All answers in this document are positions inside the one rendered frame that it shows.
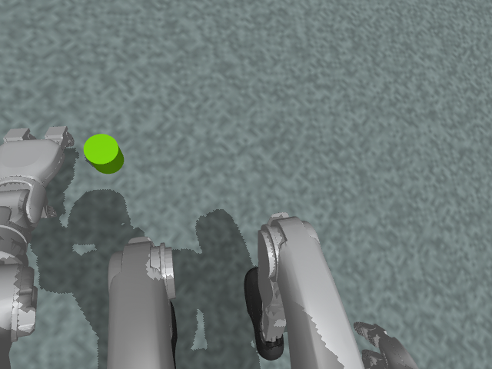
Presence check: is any left robot arm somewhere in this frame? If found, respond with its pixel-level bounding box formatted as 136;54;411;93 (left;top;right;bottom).
0;176;46;369

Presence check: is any tin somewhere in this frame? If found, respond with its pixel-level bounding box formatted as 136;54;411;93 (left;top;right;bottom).
84;134;124;174

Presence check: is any right robot hand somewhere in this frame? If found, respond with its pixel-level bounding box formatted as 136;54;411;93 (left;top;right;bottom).
354;322;419;369

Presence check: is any right robot foot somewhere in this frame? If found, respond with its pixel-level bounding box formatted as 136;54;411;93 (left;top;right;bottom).
244;267;284;361

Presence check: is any left robot hand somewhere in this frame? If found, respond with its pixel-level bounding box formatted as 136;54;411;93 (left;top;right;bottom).
0;126;75;218

